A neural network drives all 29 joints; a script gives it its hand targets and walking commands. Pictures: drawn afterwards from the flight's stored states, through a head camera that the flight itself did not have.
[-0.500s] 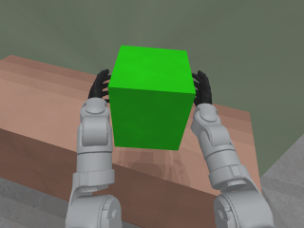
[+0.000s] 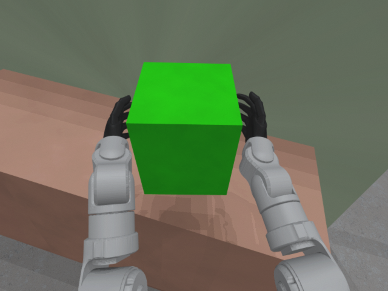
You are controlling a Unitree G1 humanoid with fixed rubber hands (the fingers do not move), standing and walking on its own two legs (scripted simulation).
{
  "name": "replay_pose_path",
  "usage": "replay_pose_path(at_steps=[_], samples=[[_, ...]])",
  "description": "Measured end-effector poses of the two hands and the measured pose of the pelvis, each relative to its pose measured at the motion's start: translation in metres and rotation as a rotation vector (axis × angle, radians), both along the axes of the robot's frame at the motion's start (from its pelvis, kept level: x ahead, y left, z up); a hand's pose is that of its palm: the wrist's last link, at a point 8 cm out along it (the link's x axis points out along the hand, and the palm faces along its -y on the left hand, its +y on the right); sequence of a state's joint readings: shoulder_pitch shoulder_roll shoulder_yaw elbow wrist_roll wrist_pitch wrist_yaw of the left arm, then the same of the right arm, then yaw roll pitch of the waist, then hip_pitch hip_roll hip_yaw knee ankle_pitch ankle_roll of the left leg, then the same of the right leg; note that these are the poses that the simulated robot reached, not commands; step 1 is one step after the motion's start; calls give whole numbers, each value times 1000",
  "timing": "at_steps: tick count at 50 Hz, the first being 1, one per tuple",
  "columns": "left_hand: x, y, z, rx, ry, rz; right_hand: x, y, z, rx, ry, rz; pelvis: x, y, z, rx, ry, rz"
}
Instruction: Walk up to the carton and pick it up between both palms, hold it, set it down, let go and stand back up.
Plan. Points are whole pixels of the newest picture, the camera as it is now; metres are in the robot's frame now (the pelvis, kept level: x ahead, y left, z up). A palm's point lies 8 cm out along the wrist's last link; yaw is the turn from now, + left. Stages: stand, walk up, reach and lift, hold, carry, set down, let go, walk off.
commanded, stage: hold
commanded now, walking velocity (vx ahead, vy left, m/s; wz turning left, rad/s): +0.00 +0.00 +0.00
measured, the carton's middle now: (186, 130) +0.39 +0.00 +0.16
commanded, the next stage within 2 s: none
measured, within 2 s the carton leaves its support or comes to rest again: neither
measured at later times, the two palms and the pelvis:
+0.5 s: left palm (110, 138) +0.34 +0.14 +0.17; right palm (248, 136) +0.35 -0.12 +0.18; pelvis -0.01 +0.00 +0.00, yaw -1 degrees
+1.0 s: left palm (117, 137) +0.34 +0.13 +0.18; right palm (255, 138) +0.34 -0.13 +0.18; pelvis -0.02 +0.00 +0.00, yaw -1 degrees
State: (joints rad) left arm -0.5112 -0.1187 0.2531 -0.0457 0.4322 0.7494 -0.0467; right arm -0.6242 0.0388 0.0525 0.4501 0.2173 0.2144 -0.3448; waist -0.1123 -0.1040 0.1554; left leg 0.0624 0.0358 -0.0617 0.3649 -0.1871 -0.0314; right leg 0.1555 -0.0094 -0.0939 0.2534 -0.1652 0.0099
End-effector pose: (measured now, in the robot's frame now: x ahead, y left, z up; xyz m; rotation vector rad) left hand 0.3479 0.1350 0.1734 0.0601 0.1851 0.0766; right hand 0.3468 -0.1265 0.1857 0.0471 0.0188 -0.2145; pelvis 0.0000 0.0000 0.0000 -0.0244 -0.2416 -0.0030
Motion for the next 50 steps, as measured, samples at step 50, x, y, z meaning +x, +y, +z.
replay_pose_path(at_steps=[50], samples=[[-6, -3, 7, 29, 34, 14, -5, -3, -6, -15, 27, -1, -18, 1, 0, 12, 9, -12]])
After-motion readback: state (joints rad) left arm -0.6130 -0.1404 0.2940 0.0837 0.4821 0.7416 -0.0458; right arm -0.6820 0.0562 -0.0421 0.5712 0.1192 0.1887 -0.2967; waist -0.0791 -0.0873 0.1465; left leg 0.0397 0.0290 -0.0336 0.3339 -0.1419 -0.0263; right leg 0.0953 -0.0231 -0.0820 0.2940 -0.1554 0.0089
